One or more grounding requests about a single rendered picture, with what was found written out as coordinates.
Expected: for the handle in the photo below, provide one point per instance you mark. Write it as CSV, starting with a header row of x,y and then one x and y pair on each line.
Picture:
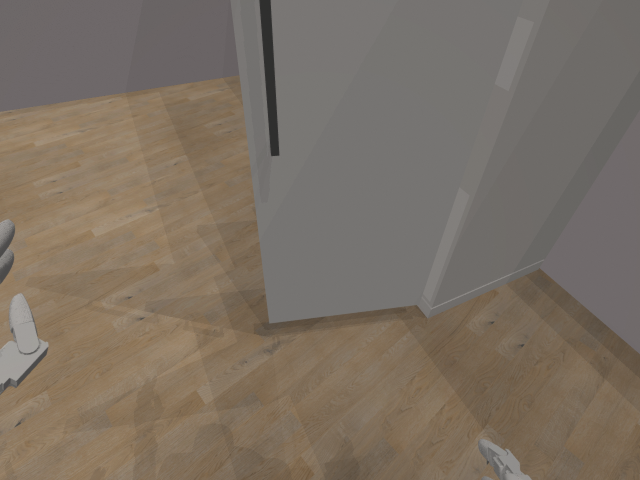
x,y
267,39

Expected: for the fridge door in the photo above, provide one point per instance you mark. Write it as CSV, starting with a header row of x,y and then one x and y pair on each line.
x,y
379,103

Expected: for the right robot hand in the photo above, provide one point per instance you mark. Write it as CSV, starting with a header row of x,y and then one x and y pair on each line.
x,y
506,466

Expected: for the left robot hand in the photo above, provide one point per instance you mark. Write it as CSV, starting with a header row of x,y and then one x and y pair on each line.
x,y
19,358

